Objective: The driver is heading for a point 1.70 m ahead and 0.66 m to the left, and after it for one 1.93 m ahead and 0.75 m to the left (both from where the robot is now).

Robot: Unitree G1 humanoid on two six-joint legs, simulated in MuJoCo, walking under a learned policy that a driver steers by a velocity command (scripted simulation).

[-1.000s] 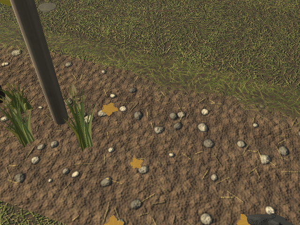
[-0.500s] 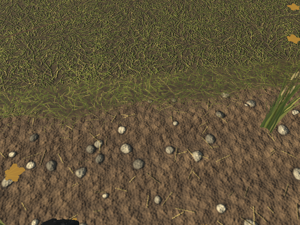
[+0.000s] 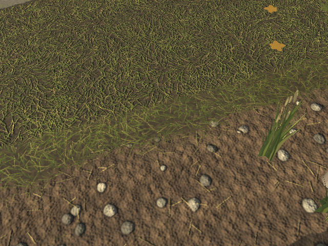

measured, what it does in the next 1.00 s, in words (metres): steps on the spot, turning left: left foot, then right foot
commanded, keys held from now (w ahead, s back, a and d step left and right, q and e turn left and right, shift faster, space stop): q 0.92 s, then no key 0.08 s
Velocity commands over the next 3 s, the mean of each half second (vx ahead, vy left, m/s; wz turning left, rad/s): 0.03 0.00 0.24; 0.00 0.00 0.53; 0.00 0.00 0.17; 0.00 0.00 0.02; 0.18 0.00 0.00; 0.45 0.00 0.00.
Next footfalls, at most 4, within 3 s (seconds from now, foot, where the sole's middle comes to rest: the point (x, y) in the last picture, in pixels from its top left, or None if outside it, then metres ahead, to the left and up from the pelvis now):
0.10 left None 0.13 0.11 -0.78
0.52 right None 0.07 -0.09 -0.78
0.98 left None -0.03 0.10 -0.78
1.40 right None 0.08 -0.07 -0.78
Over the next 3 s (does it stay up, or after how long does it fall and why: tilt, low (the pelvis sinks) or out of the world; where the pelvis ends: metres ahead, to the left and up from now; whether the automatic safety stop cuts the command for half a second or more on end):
stays up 0.26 0.18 -0.01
